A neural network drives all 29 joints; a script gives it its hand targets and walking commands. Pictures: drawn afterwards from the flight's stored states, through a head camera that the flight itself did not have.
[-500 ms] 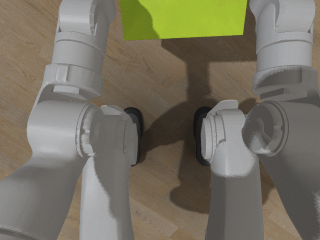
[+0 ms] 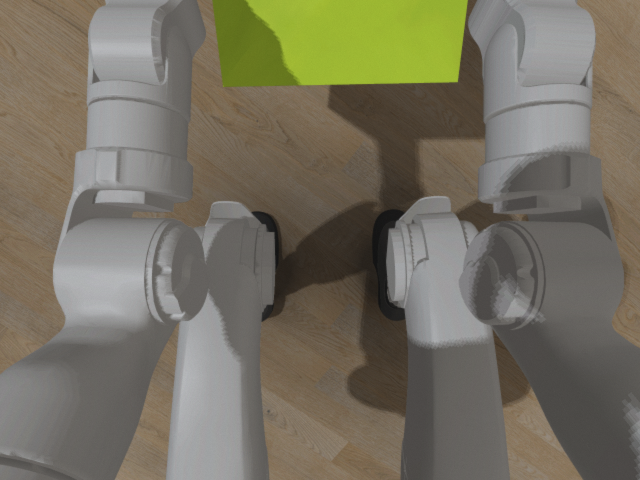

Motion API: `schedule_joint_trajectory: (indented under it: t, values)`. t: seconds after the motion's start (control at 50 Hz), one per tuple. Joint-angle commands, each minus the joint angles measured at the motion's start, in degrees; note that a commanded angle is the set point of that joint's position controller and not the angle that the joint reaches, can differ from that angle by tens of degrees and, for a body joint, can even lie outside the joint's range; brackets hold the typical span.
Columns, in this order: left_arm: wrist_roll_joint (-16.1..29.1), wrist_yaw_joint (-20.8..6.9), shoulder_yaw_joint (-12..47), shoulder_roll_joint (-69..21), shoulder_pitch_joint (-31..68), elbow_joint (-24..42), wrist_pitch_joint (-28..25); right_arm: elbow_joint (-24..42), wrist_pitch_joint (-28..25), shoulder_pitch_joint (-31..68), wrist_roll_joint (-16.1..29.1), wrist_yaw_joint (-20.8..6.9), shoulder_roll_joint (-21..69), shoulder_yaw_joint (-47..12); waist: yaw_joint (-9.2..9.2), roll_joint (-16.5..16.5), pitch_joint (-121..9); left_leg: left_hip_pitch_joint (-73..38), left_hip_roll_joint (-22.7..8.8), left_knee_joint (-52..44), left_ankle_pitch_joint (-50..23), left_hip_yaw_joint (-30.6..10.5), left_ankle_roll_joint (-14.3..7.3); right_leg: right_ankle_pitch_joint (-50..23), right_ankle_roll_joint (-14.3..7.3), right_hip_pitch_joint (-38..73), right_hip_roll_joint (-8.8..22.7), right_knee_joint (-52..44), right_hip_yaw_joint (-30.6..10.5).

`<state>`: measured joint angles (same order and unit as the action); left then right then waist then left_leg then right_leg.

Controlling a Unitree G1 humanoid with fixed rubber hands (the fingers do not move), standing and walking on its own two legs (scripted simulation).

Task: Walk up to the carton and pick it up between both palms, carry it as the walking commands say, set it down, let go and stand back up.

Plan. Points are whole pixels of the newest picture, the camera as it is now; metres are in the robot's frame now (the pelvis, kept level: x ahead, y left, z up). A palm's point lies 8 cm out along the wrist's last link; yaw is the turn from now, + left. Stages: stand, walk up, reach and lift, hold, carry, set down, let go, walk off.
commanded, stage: reach and lift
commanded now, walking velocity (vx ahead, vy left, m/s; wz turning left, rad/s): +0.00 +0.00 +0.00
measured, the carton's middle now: out of the picture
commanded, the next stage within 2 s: none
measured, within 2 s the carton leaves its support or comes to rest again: neither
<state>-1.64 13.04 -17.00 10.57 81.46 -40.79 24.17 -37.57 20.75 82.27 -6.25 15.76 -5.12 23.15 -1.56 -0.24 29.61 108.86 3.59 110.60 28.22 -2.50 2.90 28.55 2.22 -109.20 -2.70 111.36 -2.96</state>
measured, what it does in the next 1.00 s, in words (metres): rises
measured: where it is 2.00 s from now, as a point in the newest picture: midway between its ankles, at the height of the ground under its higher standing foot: (325, 284)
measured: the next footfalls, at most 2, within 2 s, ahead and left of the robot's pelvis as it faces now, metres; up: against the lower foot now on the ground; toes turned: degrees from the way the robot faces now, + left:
none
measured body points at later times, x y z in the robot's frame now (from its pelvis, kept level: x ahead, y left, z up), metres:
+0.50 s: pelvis -0.01 +0.02 +0.04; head +0.33 +0.01 +0.33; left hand +0.54 +0.13 -0.07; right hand +0.55 -0.16 -0.05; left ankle +0.15 +0.13 -0.42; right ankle +0.14 -0.13 -0.42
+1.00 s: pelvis +0.02 +0.00 +0.10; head +0.30 -0.01 +0.45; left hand +0.53 +0.13 +0.02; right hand +0.53 -0.16 +0.04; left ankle +0.15 +0.13 -0.42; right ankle +0.14 -0.13 -0.42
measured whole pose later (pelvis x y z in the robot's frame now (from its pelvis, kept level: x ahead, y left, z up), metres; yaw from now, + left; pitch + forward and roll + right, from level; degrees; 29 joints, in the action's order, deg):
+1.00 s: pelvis +0.02 +0.00 +0.10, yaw -1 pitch +25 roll +1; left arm -4.3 13.9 -17.0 4.0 65.1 -39.2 26.4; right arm -36.3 24.4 66.9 -8.4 15.0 -0.9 22.6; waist -1.3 0.4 14.4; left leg 91.3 3.7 92.6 26.6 -3.1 2.4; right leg 26.6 2.2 -91.7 -3.3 93.0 -3.8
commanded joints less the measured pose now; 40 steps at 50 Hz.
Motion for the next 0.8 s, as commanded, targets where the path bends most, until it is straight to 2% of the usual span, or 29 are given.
schedule_joint_trajectory:
  t: [0.0,0.02,0.08,0.1,0.12,0.14,0.16,0.2,0.22,0.24,0.26,0.28,0.32,0.36,0.4,0.42,0.44,0.48,0.5,0.54,0.56,0.58,0.6,0.62,0.64,0.66,0.68,0.74,0.78]
  values:
    - [12.0,-25.0,31.2,-60.0,48.0,15.5,-4.7,2.4,1.5,33.5,11.2,-26.7,60.9,-34.6,-0.61,1.7,-138.2,-35.1,5.3,-9.7,-13.5,7.9,-2.1,-15.1,-1.0,40.2,-5.9,-9.0,8.0]
    - [8.8,-24.7,29.3,-60.2,45.0,10.5,-4.2,2.4,1.1,38.6,11.5,-27.1,58.3,-35.6,2.95,4.1,-134.0,-34.2,5.3,-9.4,-10.6,8.8,-2.5,-12.0,-1.3,37.0,-5.4,-9.1,7.0]
    - [9.5,-24.8,29.3,-61.4,46.8,13.3,-4.1,0.0,2.1,35.0,10.9,-28.3,59.1,-35.3,0.62,2.2,-133.9,-35.5,5.3,-10.1,-10.2,8.4,-1.9,-11.1,-1.6,37.7,-5.4,-11.0,7.7]
    - [11.3,-24.6,32.2,-62.0,49.4,18.3,-4.0,5.4,1.8,37.7,12.8,-28.1,60.3,-37.0,0.34,2.4,-140.4,-41.5,5.5,-11.9,-13.3,7.7,-1.8,-13.7,-1.1,39.1,-6.0,-10.8,8.4]
    - [13.6,-23.8,33.5,-62.8,51.0,20.2,-4.1,3.2,2.3,36.1,13.0,-27.6,61.1,-37.5,-2.04,0.7,-142.0,-42.8,5.4,-11.4,-13.1,7.4,-1.6,-13.5,-1.1,41.6,-5.7,-11.2,8.4]
    - [11.0,-24.2,30.6,-61.2,48.1,13.0,-3.5,2.2,2.0,38.1,12.4,-27.6,59.4,-35.4,1.31,2.3,-135.1,-39.6,5.3,-11.9,-12.6,7.5,-2.0,-12.1,-1.3,36.1,-5.5,-12.0,7.7]
    - [10.6,-24.1,29.7,-63.5,46.2,13.7,-3.5,-2.7,2.6,33.4,9.8,-28.2,60.4,-33.7,-2.60,-0.3,-134.5,-40.3,5.2,-11.7,-11.1,6.6,-2.1,-10.4,-1.2,36.1,-5.5,-11.7,9.2]
    - [12.7,-23.7,33.6,-61.8,52.9,20.6,-4.4,-1.1,2.8,34.3,11.9,-28.4,62.2,-34.7,-1.36,0.7,-137.8,-42.2,5.3,-12.6,-11.9,7.2,-1.4,-12.5,-1.3,39.5,-5.4,-12.3,8.3]
    - [10.9,-24.0,31.7,-60.2,51.1,16.6,-3.6,-3.5,3.2,29.7,10.2,-28.5,60.8,-32.6,-2.56,1.8,-134.2,-37.8,5.1,-12.9,-9.3,7.9,-1.6,-11.1,-1.9,37.9,-5.8,-12.9,8.1]
    - [11.1,-24.3,32.9,-62.3,48.4,15.6,-3.3,0.5,2.5,33.7,11.5,-28.8,60.3,-34.9,-0.35,2.6,-135.7,-40.0,5.1,-13.6,-12.0,8.6,-1.0,-12.9,-1.5,38.9,-5.5,-13.8,7.8]
    - [10.0,-24.6,31.8,-62.1,46.8,12.4,-3.0,-3.1,3.0,32.0,9.2,-29.0,58.2,-31.8,-3.62,3.2,-130.4,-37.2,4.5,-13.6,-7.8,7.8,-1.4,-10.2,-2.1,36.1,-5.3,-13.9,8.0]
    - [10.7,-24.2,33.6,-65.0,46.9,15.9,-3.0,-2.0,2.9,31.0,10.9,-29.3,62.5,-33.6,-1.26,3.6,-135.7,-43.1,5.0,-14.3,-10.3,7.3,-1.4,-10.4,-2.0,37.8,-5.8,-14.4,8.1]
    - [9.8,-23.7,31.6,-67.1,41.8,12.0,-2.3,4.7,2.2,37.2,12.7,-29.3,59.7,-35.9,-0.38,5.1,-138.0,-47.4,5.3,-14.4,-12.1,7.2,-1.4,-10.7,-1.7,37.2,-6.0,-14.4,8.5]
    - [11.9,-23.7,33.7,-68.1,45.1,15.9,-1.9,2.4,3.0,34.9,12.3,-30.1,62.1,-35.9,-1.43,3.1,-139.6,-47.8,5.2,-16.3,-10.7,7.2,-1.0,-10.5,-2.0,39.1,-5.7,-15.6,8.4]
    - [8.7,-24.1,29.3,-67.0,42.5,11.0,-1.6,-5.1,3.3,29.3,7.6,-30.7,58.2,-29.7,-5.25,2.5,-129.2,-43.6,4.5,-17.5,-5.8,5.9,-1.4,-5.4,-2.3,32.1,-5.7,-16.3,9.7]
    - [9.9,-24.2,30.8,-67.1,43.2,13.5,-1.7,-2.6,3.8,30.8,8.8,-30.7,61.1,-33.2,-3.41,0.9,-132.1,-45.2,4.9,-17.2,-7.1,6.1,-1.5,-6.4,-1.7,35.9,-5.2,-17.5,8.2]
    - [10.9,-24.5,31.4,-67.8,43.2,15.1,-2.5,0.3,3.3,29.4,9.7,-30.3,62.1,-33.6,-4.43,1.1,-136.0,-47.0,5.1,-17.5,-9.8,5.9,-1.4,-9.4,-1.6,38.1,-6.0,-16.8,8.8]
    - [14.8,-23.2,37.6,-65.7,48.5,29.4,-3.0,13.9,3.1,35.2,15.8,-29.2,63.8,-41.5,-2.10,0.5,-158.9,-57.4,6.2,-15.3,-21.7,7.2,-1.3,-22.2,-0.8,53.0,-6.5,-16.5,8.0]
    - [13.0,-22.7,35.0,-64.2,48.1,19.7,-2.0,7.9,3.2,38.3,14.6,-28.8,61.0,-37.7,-0.31,2.0,-146.4,-52.0,5.5,-17.7,-14.8,6.5,-1.1,-14.6,-0.8,44.4,-5.6,-16.3,8.5]
    - [4.8,-23.9,25.4,-60.0,43.0,5.4,-0.9,-11.2,4.6,29.5,6.8,-30.3,58.9,-27.8,-1.04,0.9,-120.8,-37.4,3.9,-19.1,2.4,7.4,-2.2,1.7,-2.5,31.9,-5.5,-18.8,7.7]
    - [8.1,-24.0,31.0,-68.3,38.8,12.3,-1.1,-0.6,3.6,29.9,10.2,-30.0,62.9,-34.9,-0.11,0.9,-129.0,-46.2,5.0,-21.0,-5.3,7.2,-1.8,-5.2,-2.3,40.9,-6.2,-20.9,7.4]
    - [9.5,-24.1,31.1,-65.8,44.7,15.2,-2.0,-0.2,4.0,28.7,10.2,-30.1,63.2,-34.9,-1.86,-0.5,-131.7,-47.5,4.7,-20.9,-6.1,6.1,-2.2,-6.2,-1.6,41.7,-6.6,-20.9,7.7]
    - [13.7,-23.3,36.4,-65.0,49.4,28.4,-3.1,10.6,3.9,31.5,15.1,-29.2,67.6,-41.3,0.58,-2.1,-148.7,-54.5,6.3,-19.5,-16.9,6.7,-1.5,-17.6,-1.0,53.2,-6.9,-20.6,7.4]
    - [12.2,-23.2,34.1,-63.0,50.9,23.2,-2.4,3.6,4.5,32.4,13.9,-28.8,64.7,-38.0,0.02,0.1,-143.0,-50.3,5.7,-19.0,-12.1,6.9,-1.5,-13.2,-1.1,46.8,-6.1,-19.8,7.2]
    - [12.4,-23.4,34.4,-62.0,49.6,23.8,-2.5,6.9,4.3,33.3,15.2,-27.9,67.0,-40.7,3.09,-1.9,-145.2,-49.5,6.0,-19.2,-12.1,7.7,-1.9,-13.9,-0.8,52.4,-6.0,-20.8,5.7]
    - [8.0,-24.5,27.0,-61.0,43.7,10.5,-1.1,-4.6,5.0,32.7,10.0,-28.2,63.1,-32.9,1.94,-2.4,-131.3,-39.8,4.9,-21.1,0.8,7.8,-2.7,-0.4,-1.2,45.9,-5.6,-21.8,5.6]
    - [6.1,-25.4,25.1,-62.0,43.1,5.5,-0.9,-6.3,4.4,31.3,8.8,-28.6,62.9,-32.7,2.17,-1.5,-124.1,-37.5,4.1,-22.5,5.0,7.8,-3.3,3.7,-1.2,44.2,-5.4,-23.5,5.7]
    - [12.8,-25.3,35.2,-68.7,43.4,17.8,-1.3,7.2,3.9,29.4,13.0,-28.0,65.8,-38.7,-0.28,2.9,-144.3,-54.0,5.7,-22.3,-14.5,6.3,-1.2,-15.0,-1.3,52.1,-6.5,-22.7,6.3]
    - [12.7,-25.2,34.1,-69.2,43.3,18.9,-1.3,7.1,3.8,31.6,13.8,-27.7,64.8,-39.6,0.18,1.8,-145.9,-53.6,5.3,-22.3,-12.0,6.2,-1.0,-11.6,-1.4,54.9,-5.9,-23.0,5.9]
